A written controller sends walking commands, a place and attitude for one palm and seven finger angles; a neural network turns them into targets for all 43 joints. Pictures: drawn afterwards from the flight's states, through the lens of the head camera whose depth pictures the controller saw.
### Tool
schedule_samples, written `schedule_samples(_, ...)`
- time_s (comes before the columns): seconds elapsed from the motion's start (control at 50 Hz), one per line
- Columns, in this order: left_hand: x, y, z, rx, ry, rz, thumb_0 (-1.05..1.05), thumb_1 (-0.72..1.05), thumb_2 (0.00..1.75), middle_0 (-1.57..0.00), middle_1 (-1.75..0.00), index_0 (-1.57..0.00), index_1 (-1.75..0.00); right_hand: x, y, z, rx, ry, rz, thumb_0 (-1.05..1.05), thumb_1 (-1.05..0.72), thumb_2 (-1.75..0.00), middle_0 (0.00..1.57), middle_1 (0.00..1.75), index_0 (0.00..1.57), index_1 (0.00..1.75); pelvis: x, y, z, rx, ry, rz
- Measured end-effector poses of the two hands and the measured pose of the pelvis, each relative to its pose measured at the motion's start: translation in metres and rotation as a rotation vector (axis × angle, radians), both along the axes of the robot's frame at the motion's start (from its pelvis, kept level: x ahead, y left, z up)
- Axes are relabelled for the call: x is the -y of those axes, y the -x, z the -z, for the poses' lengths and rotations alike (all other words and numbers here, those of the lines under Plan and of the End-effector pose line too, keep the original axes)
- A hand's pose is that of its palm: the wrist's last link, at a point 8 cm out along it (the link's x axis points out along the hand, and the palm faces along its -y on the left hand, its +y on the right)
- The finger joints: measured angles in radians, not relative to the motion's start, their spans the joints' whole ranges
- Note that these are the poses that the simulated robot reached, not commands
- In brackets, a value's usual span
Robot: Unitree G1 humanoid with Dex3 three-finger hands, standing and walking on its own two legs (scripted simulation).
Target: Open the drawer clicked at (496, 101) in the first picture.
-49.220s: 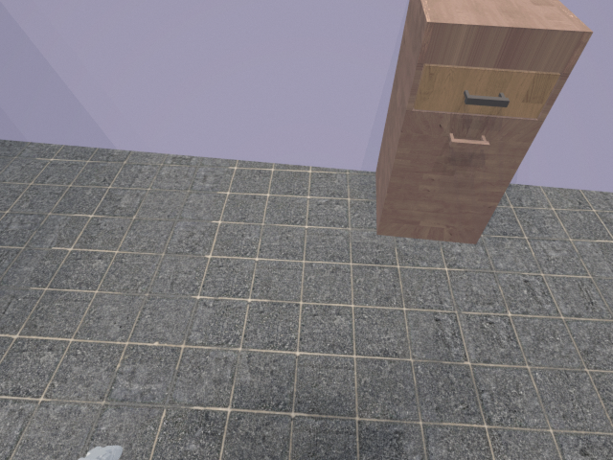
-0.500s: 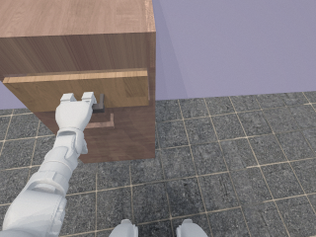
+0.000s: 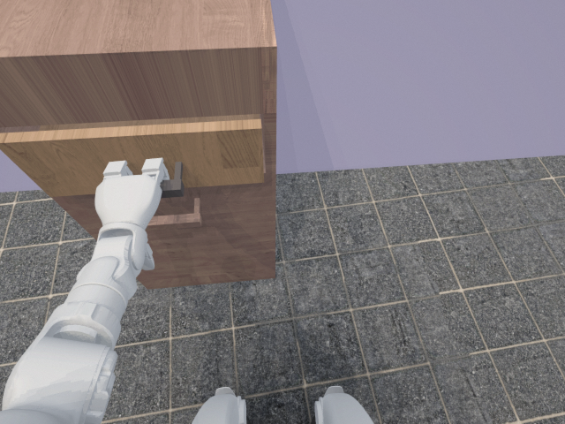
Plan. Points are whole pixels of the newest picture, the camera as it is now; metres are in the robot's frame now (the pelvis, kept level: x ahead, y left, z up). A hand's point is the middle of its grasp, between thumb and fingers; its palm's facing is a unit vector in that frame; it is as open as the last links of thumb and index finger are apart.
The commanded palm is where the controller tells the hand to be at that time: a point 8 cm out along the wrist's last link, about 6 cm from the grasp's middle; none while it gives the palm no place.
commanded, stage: lower the fingers behind the handle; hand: left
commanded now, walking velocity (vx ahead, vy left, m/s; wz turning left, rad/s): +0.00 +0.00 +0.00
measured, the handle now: (145, 180) +0.49 +0.22 -0.01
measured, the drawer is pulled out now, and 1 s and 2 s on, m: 0.03 0.03 0.09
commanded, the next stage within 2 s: close the thumb around the handle in 0.02 s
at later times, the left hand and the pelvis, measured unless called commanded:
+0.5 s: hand (142, 216) +0.43 +0.22 -0.03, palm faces -0.04 -0.03 -1.00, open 9.8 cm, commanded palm +0.41 +0.21 +0.02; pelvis +0.00 +0.00 +0.00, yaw +0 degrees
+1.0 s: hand (142, 216) +0.43 +0.22 -0.03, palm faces -0.05 -0.03 -1.00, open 5.5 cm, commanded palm +0.40 +0.21 +0.02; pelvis +0.01 +0.00 +0.00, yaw +0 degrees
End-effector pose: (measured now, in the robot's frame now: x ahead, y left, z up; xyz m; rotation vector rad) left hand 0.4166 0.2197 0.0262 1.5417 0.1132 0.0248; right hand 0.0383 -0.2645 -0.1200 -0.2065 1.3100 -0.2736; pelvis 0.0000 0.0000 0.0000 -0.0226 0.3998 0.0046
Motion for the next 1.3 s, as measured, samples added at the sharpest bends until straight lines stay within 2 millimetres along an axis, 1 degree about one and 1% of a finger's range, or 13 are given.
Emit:
schedule_samples(0.18,0.001,0.004,0.001,0.024,-0.004,0.002,0.00,-0.48,0.31,-0.29,-1.20,-0.32,-1.20,0.000,-0.004,0.000,0.002,-0.004,-0.005,0.01,-0.91,-0.89,0.20,0.30,0.21,0.30,-0.001,-0.001,0.000,0.004,0.001,0.000)
schedule_samples(0.28,0.000,0.001,0.001,0.014,-0.008,-0.009,0.00,-0.38,0.35,-0.30,-1.21,-0.33,-1.21,0.000,-0.008,-0.001,0.012,0.000,-0.009,0.01,-0.91,-0.89,0.20,0.30,0.21,0.30,-0.001,-0.001,-0.001,0.003,0.001,-0.001)
schedule_samples(0.42,-0.001,0.001,-0.001,0.006,0.005,-0.007,0.00,-0.09,0.47,-0.32,-1.24,-0.35,-1.24,0.000,-0.011,-0.003,0.020,0.002,-0.008,0.01,-0.91,-0.89,0.20,0.30,0.21,0.30,-0.001,-0.002,-0.002,0.005,0.000,0.003)
schedule_samples(0.68,0.000,0.001,-0.001,0.016,-0.004,-0.009,0.00,0.58,0.77,-0.36,-1.32,-0.40,-1.31,0.000,-0.011,-0.001,0.012,-0.005,-0.007,0.01,-0.91,-0.89,0.20,0.30,0.21,0.30,0.000,-0.004,-0.001,0.004,0.001,0.001)
schedule_samples(0.76,0.000,0.001,-0.002,0.010,-0.004,-0.014,0.00,0.73,0.83,-0.36,-1.33,-0.41,-1.33,0.000,-0.011,-0.001,0.014,-0.008,-0.005,0.01,-0.91,-0.89,0.20,0.30,0.21,0.30,0.000,-0.004,-0.002,0.006,0.000,0.002)
schedule_samples(0.98,0.000,0.002,-0.002,0.005,-0.003,-0.013,0.00,0.74,0.80,-0.34,-1.35,-0.40,-1.35,0.000,-0.011,-0.001,0.015,-0.008,0.000,0.01,-0.91,-0.89,0.20,0.30,0.21,0.30,0.001,-0.006,-0.002,0.006,-0.001,0.005)
schedule_samples(1.1,0.001,0.005,-0.002,0.005,0.009,-0.016,0.01,0.74,0.79,-0.32,-1.35,-0.39,-1.35,-0.001,-0.015,-0.004,0.023,-0.016,0.012,0.01,-0.91,-0.89,0.20,0.30,0.21,0.30,0.000,-0.010,-0.005,0.011,-0.002,0.016)
schedule_samples(1.2,0.002,0.011,-0.002,0.009,0.014,-0.016,0.01,0.75,0.78,-0.30,-1.35,-0.38,-1.34,-0.003,-0.025,-0.007,0.035,-0.027,0.013,0.01,-0.91,-0.89,0.20,0.30,0.21,0.30,-0.002,-0.018,-0.009,0.016,-0.002,0.022)
schedule_samples(1.3,0.003,0.024,-0.002,0.010,0.020,-0.018,0.02,0.75,0.77,-0.29,-1.35,-0.37,-1.32,-0.006,-0.044,-0.014,0.066,-0.036,0.006,0.01,-0.91,-0.89,0.20,0.30,0.21,0.30,-0.003,-0.026,-0.015,0.029,-0.002,0.028)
